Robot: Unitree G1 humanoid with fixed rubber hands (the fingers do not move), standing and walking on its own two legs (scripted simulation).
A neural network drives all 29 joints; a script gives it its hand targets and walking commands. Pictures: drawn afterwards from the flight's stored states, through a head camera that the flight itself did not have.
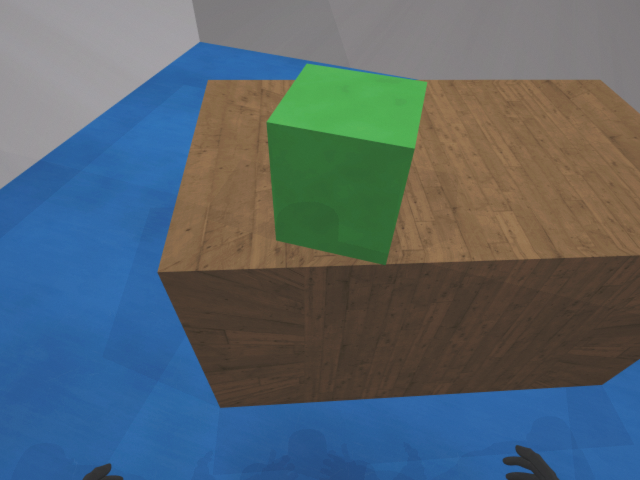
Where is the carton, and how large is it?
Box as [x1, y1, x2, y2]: [266, 64, 426, 264]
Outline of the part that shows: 306,64 266,122 276,240 385,264 414,149 426,82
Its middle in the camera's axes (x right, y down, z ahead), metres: +0.04 -0.14 +0.69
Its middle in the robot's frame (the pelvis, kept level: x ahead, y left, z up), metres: +0.62 -0.05 +0.05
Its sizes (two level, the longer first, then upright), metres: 0.210 0.200 0.250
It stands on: a pedestal, 0.68 m high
